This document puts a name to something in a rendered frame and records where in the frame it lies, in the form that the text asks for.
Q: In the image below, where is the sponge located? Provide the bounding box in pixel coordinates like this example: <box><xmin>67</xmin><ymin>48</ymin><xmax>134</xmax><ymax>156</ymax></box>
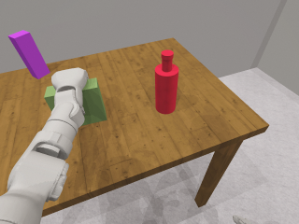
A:
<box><xmin>44</xmin><ymin>77</ymin><xmax>107</xmax><ymax>126</ymax></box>

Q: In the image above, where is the left robot forearm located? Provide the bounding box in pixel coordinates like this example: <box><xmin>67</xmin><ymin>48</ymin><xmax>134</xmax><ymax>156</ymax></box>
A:
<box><xmin>7</xmin><ymin>83</ymin><xmax>85</xmax><ymax>191</ymax></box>

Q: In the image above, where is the left robot upper arm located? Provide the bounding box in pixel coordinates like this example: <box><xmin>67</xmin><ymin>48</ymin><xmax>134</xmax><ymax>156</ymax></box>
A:
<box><xmin>0</xmin><ymin>150</ymin><xmax>69</xmax><ymax>224</ymax></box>

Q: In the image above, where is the table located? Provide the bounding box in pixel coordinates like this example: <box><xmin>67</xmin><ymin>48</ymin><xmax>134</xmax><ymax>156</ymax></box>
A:
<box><xmin>0</xmin><ymin>37</ymin><xmax>269</xmax><ymax>217</ymax></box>

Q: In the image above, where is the robot left hand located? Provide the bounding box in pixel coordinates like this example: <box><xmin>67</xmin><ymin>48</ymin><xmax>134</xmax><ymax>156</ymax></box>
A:
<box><xmin>51</xmin><ymin>67</ymin><xmax>89</xmax><ymax>115</ymax></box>

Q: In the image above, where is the robot right hand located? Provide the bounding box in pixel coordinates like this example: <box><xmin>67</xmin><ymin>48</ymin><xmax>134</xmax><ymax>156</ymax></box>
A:
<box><xmin>233</xmin><ymin>215</ymin><xmax>251</xmax><ymax>224</ymax></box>

